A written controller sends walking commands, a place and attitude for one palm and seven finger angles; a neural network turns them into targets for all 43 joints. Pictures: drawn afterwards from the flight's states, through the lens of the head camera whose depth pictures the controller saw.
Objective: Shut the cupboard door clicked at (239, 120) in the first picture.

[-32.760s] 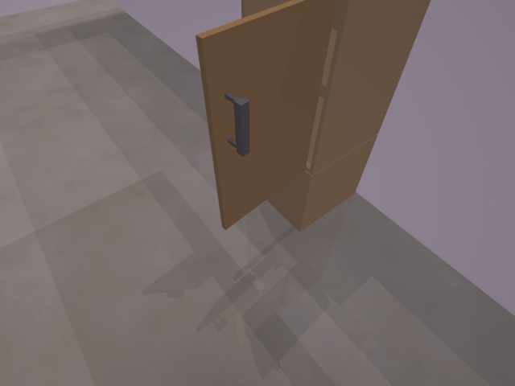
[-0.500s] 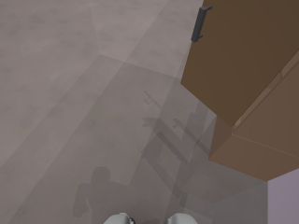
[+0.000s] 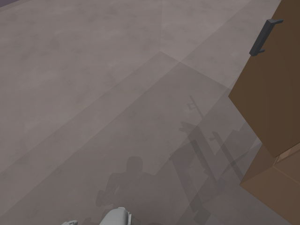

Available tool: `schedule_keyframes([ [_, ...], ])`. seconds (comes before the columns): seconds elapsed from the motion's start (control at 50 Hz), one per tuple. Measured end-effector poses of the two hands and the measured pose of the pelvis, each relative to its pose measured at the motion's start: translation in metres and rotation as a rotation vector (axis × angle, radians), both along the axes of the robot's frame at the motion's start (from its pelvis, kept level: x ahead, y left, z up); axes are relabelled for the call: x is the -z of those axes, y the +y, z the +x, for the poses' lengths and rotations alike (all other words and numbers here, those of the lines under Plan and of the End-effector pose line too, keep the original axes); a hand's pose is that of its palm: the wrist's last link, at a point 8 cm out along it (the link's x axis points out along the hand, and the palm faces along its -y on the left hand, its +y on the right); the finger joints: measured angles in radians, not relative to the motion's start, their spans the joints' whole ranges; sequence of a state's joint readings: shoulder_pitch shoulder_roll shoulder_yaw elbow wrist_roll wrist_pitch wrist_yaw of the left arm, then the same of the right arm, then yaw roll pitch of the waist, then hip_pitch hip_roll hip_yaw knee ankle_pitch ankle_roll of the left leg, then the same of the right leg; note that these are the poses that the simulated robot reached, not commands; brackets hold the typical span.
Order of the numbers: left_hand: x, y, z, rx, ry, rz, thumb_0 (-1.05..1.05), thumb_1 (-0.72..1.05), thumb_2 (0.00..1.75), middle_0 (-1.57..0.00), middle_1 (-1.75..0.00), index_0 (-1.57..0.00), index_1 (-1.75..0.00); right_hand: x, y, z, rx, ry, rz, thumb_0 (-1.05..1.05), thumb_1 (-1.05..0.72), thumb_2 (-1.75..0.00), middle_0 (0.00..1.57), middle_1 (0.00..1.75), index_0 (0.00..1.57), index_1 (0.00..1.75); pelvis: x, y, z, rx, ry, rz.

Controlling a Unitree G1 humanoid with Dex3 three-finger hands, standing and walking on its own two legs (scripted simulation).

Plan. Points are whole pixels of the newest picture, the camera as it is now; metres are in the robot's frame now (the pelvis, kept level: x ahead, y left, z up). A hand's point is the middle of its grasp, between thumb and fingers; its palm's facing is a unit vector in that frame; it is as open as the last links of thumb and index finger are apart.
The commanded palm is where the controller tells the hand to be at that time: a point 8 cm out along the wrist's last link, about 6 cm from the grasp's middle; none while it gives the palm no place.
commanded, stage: walk to a spot facing it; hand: left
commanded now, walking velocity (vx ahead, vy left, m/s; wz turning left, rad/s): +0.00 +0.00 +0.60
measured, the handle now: (265, 37) +0.72 -0.42 +0.06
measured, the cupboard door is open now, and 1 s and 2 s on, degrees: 60 60 60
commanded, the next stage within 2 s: turn to face it in 1.50 s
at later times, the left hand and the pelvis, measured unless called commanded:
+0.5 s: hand out of the picture +0.03 +0.21 -0.16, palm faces +0.35 -0.90 -0.28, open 7.4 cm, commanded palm none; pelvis +0.04 -0.01 -0.01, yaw +20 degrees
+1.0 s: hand out of the picture +0.10 +0.32 -0.16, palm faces +0.59 -0.78 -0.21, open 7.4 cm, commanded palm none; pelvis +0.15 +0.10 +0.00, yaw +36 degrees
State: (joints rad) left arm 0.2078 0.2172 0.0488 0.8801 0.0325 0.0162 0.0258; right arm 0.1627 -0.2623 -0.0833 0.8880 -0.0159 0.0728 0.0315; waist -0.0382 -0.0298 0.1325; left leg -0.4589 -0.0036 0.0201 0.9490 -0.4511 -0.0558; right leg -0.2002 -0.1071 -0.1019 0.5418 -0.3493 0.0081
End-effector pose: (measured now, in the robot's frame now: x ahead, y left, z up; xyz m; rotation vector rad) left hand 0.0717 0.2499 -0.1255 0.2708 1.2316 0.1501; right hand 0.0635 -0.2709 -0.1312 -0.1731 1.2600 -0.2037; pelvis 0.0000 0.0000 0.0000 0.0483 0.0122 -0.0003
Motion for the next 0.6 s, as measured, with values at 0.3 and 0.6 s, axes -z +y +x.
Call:
schedule_keyframes([
  [0.3,0.012,0.036,-0.049,-0.269,0.01,0.001,0.01,0.91,0.9,-0.2,-0.3,-0.2,-0.3,0.0,0.052,0.09,-0.298,-0.073,-0.011,0.01,-0.91,-0.89,0.2,0.3,0.21,0.3,0.009,0.007,0.011,-0.202,-0.01,-0.045],
  [0.6,0.001,-0.014,-0.082,-0.472,0.019,-0.056,0.01,0.9,0.9,-0.2,-0.3,-0.2,-0.3,-0.009,0.066,0.17,-0.454,-0.043,0.036,0.01,-0.91,-0.9,0.2,0.3,0.2,0.29,-0.004,0.003,0.063,-0.423,-0.005,-0.025],
])
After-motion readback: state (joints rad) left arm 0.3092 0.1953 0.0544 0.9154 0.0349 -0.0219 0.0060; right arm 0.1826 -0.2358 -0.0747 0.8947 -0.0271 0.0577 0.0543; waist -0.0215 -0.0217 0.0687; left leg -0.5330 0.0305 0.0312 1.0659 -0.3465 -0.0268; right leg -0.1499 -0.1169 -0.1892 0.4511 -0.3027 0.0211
